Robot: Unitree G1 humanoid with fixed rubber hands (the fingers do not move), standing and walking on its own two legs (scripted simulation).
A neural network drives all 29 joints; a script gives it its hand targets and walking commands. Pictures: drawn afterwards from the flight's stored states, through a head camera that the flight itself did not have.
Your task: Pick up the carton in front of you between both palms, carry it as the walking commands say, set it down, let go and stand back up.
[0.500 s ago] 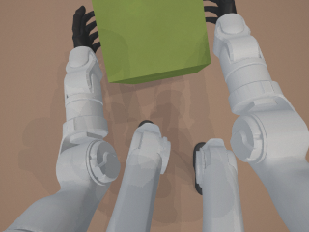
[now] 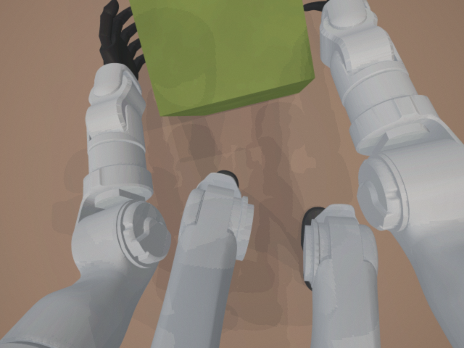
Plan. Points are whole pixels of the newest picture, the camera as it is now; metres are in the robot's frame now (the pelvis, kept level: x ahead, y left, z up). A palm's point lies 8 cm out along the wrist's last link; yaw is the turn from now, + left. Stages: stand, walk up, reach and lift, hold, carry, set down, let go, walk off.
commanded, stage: set down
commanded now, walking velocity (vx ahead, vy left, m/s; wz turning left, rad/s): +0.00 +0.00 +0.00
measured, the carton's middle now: (231, 42) +0.52 +0.15 -0.26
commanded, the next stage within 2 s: none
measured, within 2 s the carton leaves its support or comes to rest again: rests again in 0.22 s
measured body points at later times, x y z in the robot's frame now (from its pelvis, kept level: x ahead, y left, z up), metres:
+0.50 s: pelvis -0.01 +0.00 -0.01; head +0.36 +0.03 +0.24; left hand +0.45 +0.29 -0.19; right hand +0.57 +0.00 -0.20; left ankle +0.12 +0.14 -0.37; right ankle +0.08 -0.11 -0.37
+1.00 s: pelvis -0.01 +0.00 -0.02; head +0.37 +0.03 +0.21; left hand +0.43 +0.33 -0.22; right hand +0.57 -0.01 -0.23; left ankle +0.12 +0.14 -0.37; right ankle +0.08 -0.11 -0.37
